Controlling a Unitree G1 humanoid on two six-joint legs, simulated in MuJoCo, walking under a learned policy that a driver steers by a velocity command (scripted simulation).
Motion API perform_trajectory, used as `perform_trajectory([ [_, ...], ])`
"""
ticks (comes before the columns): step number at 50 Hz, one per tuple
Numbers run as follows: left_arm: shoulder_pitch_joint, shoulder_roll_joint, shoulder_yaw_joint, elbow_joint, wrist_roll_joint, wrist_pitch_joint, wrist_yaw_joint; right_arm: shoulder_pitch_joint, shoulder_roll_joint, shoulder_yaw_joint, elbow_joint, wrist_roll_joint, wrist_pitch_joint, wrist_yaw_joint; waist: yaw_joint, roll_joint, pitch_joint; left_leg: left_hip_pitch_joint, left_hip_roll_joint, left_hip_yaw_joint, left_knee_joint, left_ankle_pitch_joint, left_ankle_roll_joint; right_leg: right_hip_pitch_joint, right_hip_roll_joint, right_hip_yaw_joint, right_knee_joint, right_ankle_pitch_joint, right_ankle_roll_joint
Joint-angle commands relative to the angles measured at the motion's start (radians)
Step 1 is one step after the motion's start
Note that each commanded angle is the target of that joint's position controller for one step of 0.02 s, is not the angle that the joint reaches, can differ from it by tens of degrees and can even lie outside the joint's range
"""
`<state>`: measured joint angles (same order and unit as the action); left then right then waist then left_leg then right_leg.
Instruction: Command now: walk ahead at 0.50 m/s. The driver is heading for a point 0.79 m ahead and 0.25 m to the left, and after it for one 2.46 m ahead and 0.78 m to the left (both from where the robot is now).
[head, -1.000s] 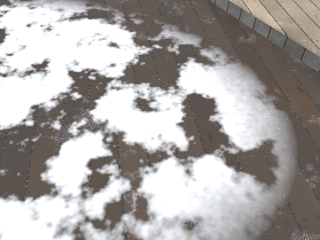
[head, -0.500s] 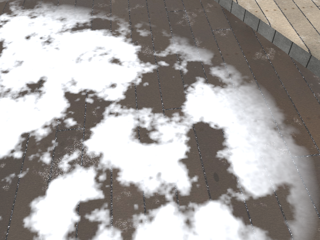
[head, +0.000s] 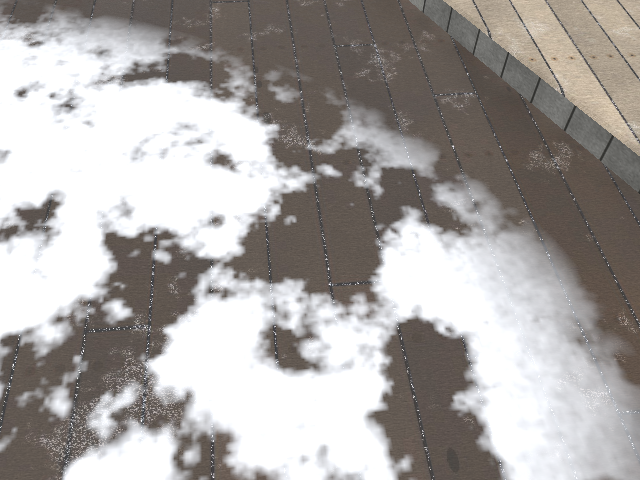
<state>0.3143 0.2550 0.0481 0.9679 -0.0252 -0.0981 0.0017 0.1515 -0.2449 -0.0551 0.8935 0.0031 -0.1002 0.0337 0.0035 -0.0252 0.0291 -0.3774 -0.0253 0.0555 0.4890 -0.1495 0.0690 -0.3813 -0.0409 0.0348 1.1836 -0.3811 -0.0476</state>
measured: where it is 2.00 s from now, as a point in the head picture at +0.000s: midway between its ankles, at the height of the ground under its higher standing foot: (246, 340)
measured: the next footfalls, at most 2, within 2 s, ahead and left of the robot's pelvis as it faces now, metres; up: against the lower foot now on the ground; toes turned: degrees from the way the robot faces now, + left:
right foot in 0.42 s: +0.41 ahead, -0.15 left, +0.00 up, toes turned +2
left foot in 0.96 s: +0.61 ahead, +0.17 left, +0.00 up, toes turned +25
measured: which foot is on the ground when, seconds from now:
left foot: down 0.00-0.44, up 0.46-0.94, down 0.96-1.00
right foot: up 0.00-0.40, down 0.42-0.98, up 1.00-1.00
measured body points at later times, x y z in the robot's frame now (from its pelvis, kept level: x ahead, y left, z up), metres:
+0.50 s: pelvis +0.27 -0.05 -0.01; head +0.31 -0.06 +0.44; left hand +0.44 +0.21 -0.10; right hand +0.27 -0.32 -0.15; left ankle +0.10 +0.08 -0.67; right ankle +0.37 -0.15 -0.73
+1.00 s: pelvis +0.51 +0.04 -0.02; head +0.54 +0.07 +0.43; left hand +0.43 +0.31 -0.16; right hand +0.79 -0.13 -0.11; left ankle +0.58 +0.15 -0.74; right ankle +0.38 -0.16 -0.70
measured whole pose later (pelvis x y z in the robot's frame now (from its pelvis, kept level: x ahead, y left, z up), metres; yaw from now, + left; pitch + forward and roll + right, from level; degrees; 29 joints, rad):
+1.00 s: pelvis +0.51 +0.04 -0.02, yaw +23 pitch +1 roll -2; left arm 0.29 0.27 0.09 0.95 -0.01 -0.05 0.02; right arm 0.06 -0.26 -0.09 0.75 0.03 -0.03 0.04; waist 0.03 0.01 0.06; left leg -0.52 0.00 0.07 0.67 -0.15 0.11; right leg -0.04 -0.13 -0.23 0.76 -0.47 0.06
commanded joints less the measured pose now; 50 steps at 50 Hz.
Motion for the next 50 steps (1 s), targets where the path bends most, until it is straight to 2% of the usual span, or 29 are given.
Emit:
perform_trajectory([
  [1,0.011,0.076,0.028,-0.068,0.005,0.001,0.013,0.027,-0.08,-0.013,-0.025,-0.013,-0.012,0.003,0.009,0.111,-0.072,0.189,0.257,-0.323,-0.321,0.006,0.165,-0.2,-0.111,0.042,-0.009,0.1,-0.005],
  [3,0.018,0.051,0.028,-0.065,0.008,0.021,0.017,0.06,-0.092,-0.016,-0.004,-0.01,-0.015,-0.005,0.02,0.106,-0.043,0.147,0.232,-0.249,-0.36,0.042,0.169,-0.202,-0.115,0.024,-0.066,0.146,0.008],
  [5,-0.057,0.059,0.031,-0.095,0.018,0.023,0.02,0.099,-0.133,-0.026,0.012,-0.007,-0.017,-0.018,0.008,0.09,-0.008,0.16,0.249,-0.231,-0.382,0.102,0.183,-0.275,-0.126,0.025,-0.175,0.232,0.032],
  [6,-0.098,0.063,0.033,-0.106,0.022,0.021,0.019,0.123,-0.132,-0.025,0.02,-0.006,-0.015,-0.024,-0.003,0.075,-0.003,0.188,0.246,-0.218,-0.383,0.126,0.175,-0.308,-0.125,0.024,-0.23,0.284,0.037],
  [8,-0.152,0.058,0.036,-0.119,0.022,0.02,0.015,0.152,-0.126,-0.022,0.03,-0.004,-0.008,-0.033,-0.016,0.066,-0.01,0.243,0.226,-0.183,-0.384,0.14,0.15,-0.34,-0.111,0.015,-0.32,0.388,0.038],
  [9,-0.18,0.042,0.029,-0.129,0.019,0.016,0.01,0.162,-0.144,-0.025,0.034,-0.002,-0.006,-0.035,-0.024,0.092,0.002,0.236,0.232,-0.164,-0.384,0.165,0.149,-0.327,-0.109,0.012,-0.388,0.421,0.039],
  [11,-0.256,0.038,0.023,-0.148,0.016,0.011,0.001,0.191,-0.14,-0.023,0.047,0.006,-0.003,-0.037,-0.05,0.085,0.023,0.254,0.215,-0.13,-0.384,0.155,0.133,-0.303,-0.087,-0.013,-0.497,0.481,0.04],
  [15,-0.378,0.039,0.017,-0.193,0.008,-0.002,-0.019,0.269,-0.148,-0.027,0.08,0.017,0.014,-0.042,-0.086,0.076,0.054,0.332,0.243,-0.17,-0.328,0.13,0.135,-0.289,-0.048,-0.017,-0.626,0.443,0.043],
  [18,-0.363,0.073,0.024,-0.204,0.004,-0.019,-0.031,0.257,-0.168,-0.038,0.081,0.022,0.025,-0.05,-0.05,0.101,0.043,0.366,0.278,-0.222,-0.258,0.15,0.116,-0.199,-0.029,-0.001,-0.693,0.367,0.024],
  [19,-0.324,0.091,0.032,-0.195,0.005,-0.024,-0.031,0.244,-0.172,-0.041,0.078,0.023,0.029,-0.051,-0.025,0.111,0.022,0.368,0.275,-0.228,-0.217,0.206,0.106,-0.13,-0.011,-0.016,-0.707,0.335,0.015],
  [20,-0.229,0.115,0.046,-0.17,0.008,-0.028,-0.027,0.219,-0.171,-0.04,0.071,0.023,0.032,-0.05,0.031,0.116,-0.027,0.346,0.247,-0.215,-0.12,0.322,0.086,0.011,0.011,-0.036,-0.732,0.32,-0.003],
  [21,-0.06,0.171,0.072,-0.125,0.015,-0.032,-0.018,0.206,-0.136,-0.028,0.057,0.015,0.032,-0.048,0.102,0.087,-0.146,0.257,0.18,-0.171,0.084,0.349,0.054,0.265,-0.022,-0.011,-0.708,0.335,-0.039],
  [22,0.116,0.257,0.091,-0.105,0.028,-0.027,-0.007,0.214,-0.073,-0.007,0.022,-0.01,0.031,-0.047,0.147,-0.073,-0.322,0.05,0.084,-0.099,0.426,0.035,0.01,0.567,-0.238,0.218,-0.691,0.323,-0.094],
  [23,0.135,0.279,0.093,-0.083,0.032,-0.02,-0.014,0.337,0.022,0.015,0.018,0.027,0.011,-0.043,0.078,-0.373,-0.421,-0.288,-0.041,-0.11,0.717,-0.429,-0.027,0.796,-0.417,0.66,-0.848,0.129,-0.239],
  [24,0.074,0.168,0.063,-0.11,0.03,-0.021,-0.014,0.293,-0.108,-0.014,0.031,0.047,0.0,-0.044,0.093,-0.212,-0.33,-0.371,0.031,-0.207,0.833,-0.405,-0.019,0.705,-0.38,0.623,-0.883,0.037,-0.201],
  [25,0.003,0.111,0.047,-0.127,0.027,-0.022,-0.011,0.206,-0.141,-0.025,0.008,0.053,-0.001,-0.045,0.087,-0.141,-0.214,-0.4,0.077,-0.185,0.84,-0.313,-0.007,0.581,-0.347,0.448,-0.888,0.069,-0.152],
  [26,-0.062,0.095,0.038,-0.129,0.03,-0.023,-0.014,0.171,-0.119,-0.026,0.004,0.047,0.006,-0.049,0.056,-0.052,-0.145,-0.351,0.12,-0.171,0.803,-0.231,-0.011,0.44,-0.308,0.336,-0.922,0.157,-0.132],
  [27,-0.102,0.071,0.033,-0.127,0.033,-0.024,-0.014,0.152,-0.109,-0.035,0.001,0.033,0.016,-0.053,0.033,-0.044,-0.092,-0.32,0.146,-0.173,0.747,-0.18,-0.011,0.348,-0.272,0.249,-0.959,0.201,-0.121],
  [29,-0.124,0.065,0.034,-0.113,0.04,-0.028,-0.012,0.178,-0.067,-0.036,-0.005,0.035,0.041,-0.045,-0.005,-0.082,-0.057,-0.248,0.174,-0.166,0.702,-0.135,-0.015,0.253,-0.247,0.136,-1.01,0.28,-0.122],
  [32,-0.107,0.097,0.046,-0.094,0.04,-0.032,0.0,0.128,-0.049,-0.039,-0.039,0.029,0.066,-0.044,-0.014,-0.044,-0.014,-0.308,0.179,-0.165,0.634,-0.056,-0.026,0.236,-0.249,0.023,-1.047,0.382,-0.133],
  [36,-0.088,0.126,0.057,-0.08,0.042,-0.021,0.016,0.038,-0.049,-0.04,-0.078,0.021,0.067,-0.028,0.0,-0.029,0.006,-0.341,0.166,-0.145,0.44,0.121,-0.039,0.277,-0.233,-0.099,-1.069,0.406,-0.12],
  [40,-0.039,0.152,0.066,-0.067,0.028,-0.007,0.025,-0.109,-0.037,-0.026,-0.135,0.016,0.062,-0.001,0.051,-0.014,0.057,-0.33,0.154,-0.063,0.267,0.179,-0.028,0.333,-0.243,-0.192,-1.063,0.414,-0.104],
  [43,-0.008,0.172,0.074,-0.054,0.012,0.011,0.024,-0.168,-0.045,-0.024,-0.176,0.02,0.066,0.016,0.059,-0.023,0.074,-0.333,0.138,-0.026,0.198,0.099,-0.002,0.43,-0.271,-0.226,-1.012,0.471,-0.087],
  [44,-0.011,0.18,0.077,-0.054,0.007,0.017,0.023,-0.171,-0.054,-0.028,-0.187,0.02,0.067,0.02,0.051,-0.03,0.069,-0.311,0.121,-0.004,0.184,0.053,0.012,0.455,-0.275,-0.241,-0.977,0.555,-0.078],
  [46,-0.038,0.213,0.086,-0.064,-0.002,0.029,0.025,-0.11,-0.09,-0.046,-0.192,0.021,0.072,0.023,-0.003,-0.066,0.009,-0.175,0.055,0.056,0.179,-0.048,0.05,0.474,-0.275,-0.268,-0.836,0.886,-0.058],
  [47,-0.059,0.223,0.088,-0.069,-0.007,0.038,0.025,-0.002,-0.123,-0.066,-0.17,0.025,0.072,0.021,-0.069,-0.067,-0.049,-0.032,0.005,0.087,0.148,-0.059,0.077,0.456,-0.256,-0.29,-0.678,1.017,-0.04],
  [48,-0.07,0.215,0.082,-0.076,-0.007,0.043,0.025,0.172,-0.184,-0.103,-0.12,0.028,0.074,0.01,-0.156,-0.036,-0.14,0.223,-0.047,0.086,0.084,-0.003,0.116,0.358,-0.21,-0.313,-0.447,0.983,-0.003],
  [49,-0.058,0.151,0.059,-0.105,0.03,0.035,0.025,0.296,-0.295,-0.136,-0.092,0.028,0.082,-0.013,-0.174,0.145,-0.213,0.502,0.135,-0.218,0.053,0.018,0.182,0.065,-0.15,-0.313,-0.104,0.486,0.052],
  [50,0.001,0.033,0.022,-0.167,0.034,-0.003,0.016,0.238,-0.366,-0.134,-0.124,0.022,0.064,-0.008,-0.051,0.319,-0.331,0.736,0.344,-0.842,-0.147,-0.222,0.379,-0.308,0.072,-0.116,0.189,-0.223,0.095],
])
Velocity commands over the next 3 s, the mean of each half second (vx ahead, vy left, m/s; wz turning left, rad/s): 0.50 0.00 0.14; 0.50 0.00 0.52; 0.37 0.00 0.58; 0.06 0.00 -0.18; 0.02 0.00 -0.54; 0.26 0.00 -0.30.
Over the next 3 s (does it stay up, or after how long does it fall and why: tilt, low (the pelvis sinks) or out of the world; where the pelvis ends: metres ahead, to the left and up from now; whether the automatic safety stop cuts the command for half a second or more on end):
stays up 0.95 0.17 0.00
